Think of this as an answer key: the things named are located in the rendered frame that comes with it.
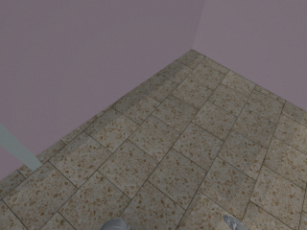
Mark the right robot hand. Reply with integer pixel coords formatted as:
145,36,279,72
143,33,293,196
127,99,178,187
223,215,248,230

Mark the panel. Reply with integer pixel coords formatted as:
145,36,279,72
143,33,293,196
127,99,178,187
0,123,42,172

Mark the robot left thigh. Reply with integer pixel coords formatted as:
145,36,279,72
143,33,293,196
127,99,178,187
100,218,130,230

